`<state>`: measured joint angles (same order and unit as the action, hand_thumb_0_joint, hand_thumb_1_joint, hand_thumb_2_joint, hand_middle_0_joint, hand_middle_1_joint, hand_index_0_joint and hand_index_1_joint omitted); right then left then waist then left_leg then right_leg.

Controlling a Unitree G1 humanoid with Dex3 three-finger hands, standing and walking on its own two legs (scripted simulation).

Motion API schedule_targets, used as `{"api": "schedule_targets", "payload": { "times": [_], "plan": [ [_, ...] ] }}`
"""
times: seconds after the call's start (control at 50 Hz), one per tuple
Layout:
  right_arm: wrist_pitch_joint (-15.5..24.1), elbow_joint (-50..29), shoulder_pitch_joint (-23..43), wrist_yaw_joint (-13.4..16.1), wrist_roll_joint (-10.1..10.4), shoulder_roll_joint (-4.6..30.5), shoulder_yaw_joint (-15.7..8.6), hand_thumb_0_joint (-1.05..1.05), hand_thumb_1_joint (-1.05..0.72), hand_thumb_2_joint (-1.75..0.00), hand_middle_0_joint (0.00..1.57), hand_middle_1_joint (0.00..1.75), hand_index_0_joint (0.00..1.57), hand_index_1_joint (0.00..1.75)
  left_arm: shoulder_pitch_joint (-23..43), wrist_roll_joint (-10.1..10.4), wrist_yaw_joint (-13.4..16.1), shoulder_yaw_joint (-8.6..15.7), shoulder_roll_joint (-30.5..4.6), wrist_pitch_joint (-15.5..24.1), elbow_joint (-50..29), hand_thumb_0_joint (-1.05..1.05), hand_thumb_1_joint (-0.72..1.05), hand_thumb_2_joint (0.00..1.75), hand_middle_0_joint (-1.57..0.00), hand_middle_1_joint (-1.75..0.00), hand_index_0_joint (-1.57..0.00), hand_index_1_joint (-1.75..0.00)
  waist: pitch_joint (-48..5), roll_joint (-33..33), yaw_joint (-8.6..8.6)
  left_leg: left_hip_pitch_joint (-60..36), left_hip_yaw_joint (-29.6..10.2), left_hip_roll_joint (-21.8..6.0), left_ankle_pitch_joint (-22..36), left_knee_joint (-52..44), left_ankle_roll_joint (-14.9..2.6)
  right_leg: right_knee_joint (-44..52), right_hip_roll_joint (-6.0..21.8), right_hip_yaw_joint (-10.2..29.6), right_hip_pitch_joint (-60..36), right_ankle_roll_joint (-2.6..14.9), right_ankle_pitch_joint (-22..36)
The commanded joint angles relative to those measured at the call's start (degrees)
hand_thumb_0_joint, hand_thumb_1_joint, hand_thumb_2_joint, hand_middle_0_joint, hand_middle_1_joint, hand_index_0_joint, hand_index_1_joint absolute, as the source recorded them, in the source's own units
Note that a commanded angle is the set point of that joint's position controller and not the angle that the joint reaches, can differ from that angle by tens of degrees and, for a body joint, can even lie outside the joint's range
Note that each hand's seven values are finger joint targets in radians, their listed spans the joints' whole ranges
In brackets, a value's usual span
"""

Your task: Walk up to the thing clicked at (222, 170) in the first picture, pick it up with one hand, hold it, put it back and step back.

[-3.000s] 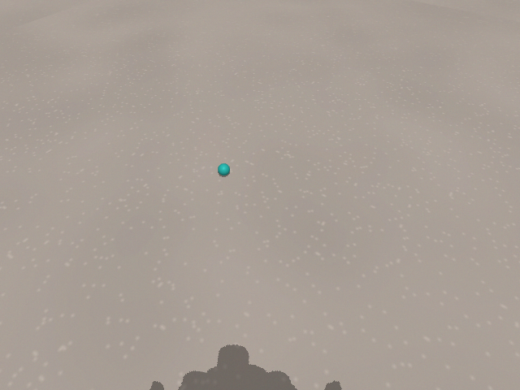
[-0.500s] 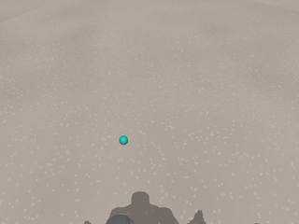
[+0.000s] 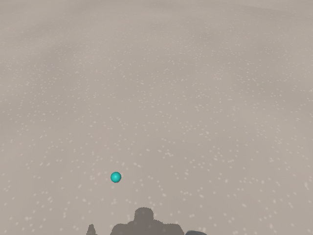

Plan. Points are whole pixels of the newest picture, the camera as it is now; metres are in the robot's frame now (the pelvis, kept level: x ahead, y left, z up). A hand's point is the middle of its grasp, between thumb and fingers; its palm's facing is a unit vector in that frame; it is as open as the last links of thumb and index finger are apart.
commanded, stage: walk up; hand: left
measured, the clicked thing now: (115, 177) +0.58 +0.27 -0.72
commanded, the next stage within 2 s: stand in 1.90 s
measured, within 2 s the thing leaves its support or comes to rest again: neither
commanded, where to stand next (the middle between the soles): +0.20 +0.03 m, yaw +0 degrees
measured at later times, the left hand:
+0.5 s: hand (50, 233) +0.18 +0.31 -0.15, palm faces -0.05 -0.94 -0.35, open 7.4 cm
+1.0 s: hand (68, 195) +0.27 +0.28 -0.13, palm faces -0.04 -0.94 -0.34, open 7.4 cm
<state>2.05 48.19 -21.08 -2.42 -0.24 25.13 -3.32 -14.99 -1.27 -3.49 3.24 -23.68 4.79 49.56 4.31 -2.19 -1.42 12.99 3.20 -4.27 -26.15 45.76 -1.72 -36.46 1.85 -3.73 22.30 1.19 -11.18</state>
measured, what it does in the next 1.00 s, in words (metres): walks ahead: left foot, then right foot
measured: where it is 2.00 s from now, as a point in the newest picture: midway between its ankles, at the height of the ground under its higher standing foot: outside the picture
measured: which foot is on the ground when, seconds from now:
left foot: up 0.00-0.32, down 0.34-1.00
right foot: down 0.00-0.34, up 0.36-0.60, down 0.62-1.00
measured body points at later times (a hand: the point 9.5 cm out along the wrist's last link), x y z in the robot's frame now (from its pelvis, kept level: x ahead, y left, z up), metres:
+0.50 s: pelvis +0.13 +0.04 +0.01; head +0.15 +0.06 +0.45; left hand +0.18 +0.36 -0.13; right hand +0.21 -0.27 -0.09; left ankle +0.18 +0.16 -0.72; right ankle +0.13 -0.10 -0.68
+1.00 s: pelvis +0.17 +0.03 +0.02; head +0.18 +0.03 +0.47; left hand +0.27 +0.33 -0.10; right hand +0.25 -0.27 -0.11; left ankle +0.18 +0.16 -0.72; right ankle +0.18 -0.10 -0.72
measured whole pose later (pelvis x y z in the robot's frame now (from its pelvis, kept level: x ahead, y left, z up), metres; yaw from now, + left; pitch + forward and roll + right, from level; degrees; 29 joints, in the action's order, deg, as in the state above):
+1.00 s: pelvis +0.17 +0.03 +0.02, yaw -1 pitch -2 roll +0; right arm 1.2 63.8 -4.9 -0.5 0.5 20.5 0.8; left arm -3.3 0.3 -0.9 -0.6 -20.3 0.7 62.9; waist 3.7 -0.2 0.2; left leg 11.9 3.0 -2.5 -12.7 26.6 1.0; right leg -27.0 2.0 -1.4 11.6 -1.0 -13.5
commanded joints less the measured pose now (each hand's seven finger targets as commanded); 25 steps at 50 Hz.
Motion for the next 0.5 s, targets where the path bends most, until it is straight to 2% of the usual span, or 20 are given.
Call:
{"api": "schedule_targets", "payload": {
  "times": [0.0, 0.04, 0.06, 0.08, 0.14, 0.2, 0.24, 0.26, 0.28, 0.3, 0.32, 0.34, 0.36, 0.38, 0.42, 0.44, 0.48],
  "plan": [
    [1.4, -5.0, 2.5, 1.0, 0.2, 12.5, -2.7, 0.0, -0.9, -0.9, 0.2, 0.3, 0.2, 0.3, -7.9, 1.5, 2.2, 5.3, -18.8, 1.4, -3.3, 0.0, 0.9, 0.9, -0.2, -0.3, -0.2, -0.3, -1.5, 6.5, 5.11, 26.1, -7.9, 0.1, -2.2, 20.2, -0.79, 22.5, 21.5, 34.8, -17.9, 14.99, -19.8],
    [1.4, -3.0, 0.2, 0.6, 0.4, 11.4, -2.6, 0.0, -0.9, -0.9, 0.2, 0.3, 0.2, 0.3, -5.0, 1.4, 2.5, 4.5, -16.4, 1.4, -3.9, 0.0, 0.9, 0.9, -0.2, -0.3, -0.2, -0.3, -1.2, 9.0, 2.94, 23.8, -7.1, -1.8, 2.3, 15.3, -0.25, 21.2, 16.6, 24.1, -15.4, 12.49, -12.8],
    [1.2, -2.0, -1.2, 0.2, 0.0, 11.1, -2.7, 0.0, -0.9, -0.9, 0.2, 0.3, 0.2, 0.3, -4.1, 1.3, 2.4, 4.3, -15.9, 1.5, -3.8, 0.0, 0.9, 0.9, -0.2, -0.3, -0.2, -0.3, -0.8, 10.9, 2.15, 20.6, -6.2, -2.2, 4.2, 12.2, 0.24, 21.0, 14.8, 19.4, -11.7, 11.84, -9.4],
    [1.1, -1.4, -1.5, -0.1, -0.3, 10.7, -2.8, 0.0, -0.9, -0.9, 0.2, 0.3, 0.2, 0.3, -4.3, 1.2, 2.3, 4.1, -15.6, 1.5, -4.1, 0.0, 0.9, 0.9, -0.2, -0.3, -0.2, -0.3, -0.9, 10.9, 2.19, 18.4, -4.9, -1.5, 5.1, 10.1, 0.61, 20.5, 13.0, 16.4, -9.8, 11.4, -6.9],
    [0.8, -1.9, 0.5, -1.0, -0.9, 9.4, -2.8, 0.0, -0.9, -0.9, 0.2, 0.3, 0.2, 0.3, -4.2, 0.7, 2.1, 4.4, -16.1, 1.4, -5.0, 0.0, 0.9, 0.9, -0.2, -0.3, -0.2, -0.3, -0.4, 12.7, 2.84, 16.0, -2.2, -1.3, 7.7, 2.2, 1.66, 21.2, 12.7, 13.3, -7.2, 12.04, -10.9],
    [0.9, -1.3, 2.7, -0.4, -0.9, 8.3, -2.7, 0.0, -0.9, -0.9, 0.2, 0.3, 0.2, 0.3, -2.3, 0.6, 2.5, 3.3, -15.1, 0.7, -5.4, 0.0, 0.9, 0.9, -0.2, -0.3, -0.2, -0.3, 0.0, 11.6, 2.57, 9.2, -0.3, 0.0, 11.6, -3.5, 1.77, 18.0, 11.8, 9.7, -1.7, 10.66, -4.2],
    [1.2, -0.6, 2.5, 0.3, -0.5, 7.1, -2.4, 0.0, -0.9, -0.9, 0.2, 0.3, 0.2, 0.3, -1.2, 0.7, 2.7, 2.5, -14.7, 0.1, -5.3, 0.0, 0.9, 0.9, -0.2, -0.3, -0.2, -0.3, -2.2, 11.0, 1.75, 4.3, 0.7, 1.3, 15.4, -7.7, 1.6, 13.0, 11.5, 8.1, -1.6, 10.06, 3.0],
    [1.4, 0.1, 2.0, 0.6, -0.5, 7.0, -2.5, 0.0, -0.9, -0.9, 0.2, 0.3, 0.2, 0.3, -0.2, 1.0, 2.8, 2.0, -14.3, -0.3, -5.1, 0.0, 0.9, 0.9, -0.2, -0.3, -0.2, -0.3, -3.2, 9.8, 0.66, -0.3, 1.0, 2.0, 17.8, -10.8, 1.23, 9.8, 11.0, 7.0, 0.7, 9.15, 3.9],
    [1.8, 0.8, 0.8, 1.1, -0.7, 7.5, -2.6, 0.0, -0.9, -0.9, 0.2, 0.3, 0.2, 0.3, 0.3, 1.1, 2.9, 1.2, -12.7, -0.8, -5.2, 0.0, 0.9, 0.9, -0.2, -0.3, -0.2, -0.3, -4.3, 7.5, -0.43, -4.2, 0.6, 3.1, 16.8, -14.1, 0.75, 4.5, 9.3, 5.8, 1.9, 7.55, 4.3],
    [2.3, 1.3, -2.4, 1.5, -1.0, 10.1, -3.4, 0.0, -0.9, -0.9, 0.2, 0.3, 0.2, 0.3, -0.9, 1.1, 2.8, 0.4, -10.4, -1.1, -5.6, 0.0, 0.9, 0.9, -0.2, -0.3, -0.2, -0.3, -6.3, 1.0, -1.75, -7.0, -4.4, -0.1, 12.1, -19.0, -0.8, -2.7, 6.7, 3.7, 2.5, 5.16, -1.3],
    [2.6, 0.9, -2.6, 1.9, -1.4, 15.1, -4.3, 0.0, -0.9, -0.9, 0.2, 0.3, 0.2, 0.3, -2.9, 1.5, 2.9, -0.7, -6.6, -1.4, -5.6, 0.0, 0.9, 0.9, -0.2, -0.3, -0.2, -0.3, -6.1, -11.5, -0.82, -8.2, -23.8, -12.4, 10.3, -26.6, -4.44, -15.0, 0.1, 0.0, 8.4, 0.86, -11.7],
    [2.6, -0.4, -0.8, 1.8, -0.6, 18.5, -4.8, 0.0, -0.9, -0.9, 0.2, 0.3, 0.2, 0.3, -5.5, 1.6, 3.6, 0.3, -10.4, -2.3, -3.8, 0.0, 0.9, 0.9, -0.2, -0.3, -0.2, -0.3, -5.5, -10.0, -0.58, -6.8, -34.0, -19.0, 5.6, -29.9, -11.4, -19.3, -1.4, 3.2, 10.6, 0.83, -22.5],
    [2.3, -0.3, 1.1, 1.9, -0.1, 17.6, -5.0, 0.0, -0.9, -0.9, 0.2, 0.3, 0.2, 0.3, -5.3, 1.3, 4.0, 0.9, -13.0, -2.6, -2.0, 0.0, 0.9, 0.9, -0.2, -0.3, -0.2, -0.3, -4.2, -6.6, -0.14, -5.1, -32.6, -18.5, 6.1, -28.6, -13.34, -23.3, 0.4, 5.9, 10.6, 0.92, -22.0],
    [2.3, -0.8, 2.1, 2.2, -0.2, 15.8, -4.2, 0.0, -0.9, -0.9, 0.2, 0.3, 0.2, 0.3, -4.7, 1.3, 4.1, 1.1, -13.1, -2.6, -1.7, 0.0, 0.9, 0.9, -0.2, -0.3, -0.2, -0.3, -3.3, -5.8, 0.38, -4.5, -27.9, -16.5, 11.7, -27.1, -12.79, -23.3, 0.9, 7.0, 10.6, 1.07, -21.3],
    [2.3, -0.7, 4.4, 2.6, -0.4, 13.8, -3.3, 0.0, -0.9, -0.9, 0.2, 0.3, 0.2, 0.3, -4.7, 1.6, 4.0, 1.2, -12.5, -2.6, 0.2, 0.0, 0.9, 0.9, -0.2, -0.3, -0.2, -0.3, -3.0, -7.6, 1.47, -1.6, -18.1, -12.3, 21.1, -24.4, -9.99, -18.7, 2.7, 6.9, 7.3, 1.09, -17.6],
    [2.3, -0.7, 6.0, 2.7, -0.4, 13.2, -2.8, 0.0, -0.9, -0.9, 0.2, 0.3, 0.2, 0.3, -5.1, 1.6, 3.8, 1.1, -11.7, -2.6, 0.9, 0.0, 0.9, 0.9, -0.2, -0.3, -0.2, -0.3, -3.5, -8.9, 1.9, -0.2, -15.5, -11.1, 24.4, -23.3, -9.43, -15.9, 2.8, 6.1, 4.9, 0.9, -15.8],
    [2.2, -1.0, 7.7, 2.8, -0.5, 12.3, -2.2, 0.0, -0.9, -0.9, 0.2, 0.3, 0.2, 0.3, -4.9, 1.4, 3.6, 1.0, -10.1, -2.8, 2.0, 0.0, 0.9, 0.9, -0.2, -0.3, -0.2, -0.3, -5.4, -9.4, 1.99, -0.3, -12.6, -10.5, 30.3, -21.2, -9.14, -10.6, 2.2, 4.3, 1.4, 0.36, -13.5]
  ]
}}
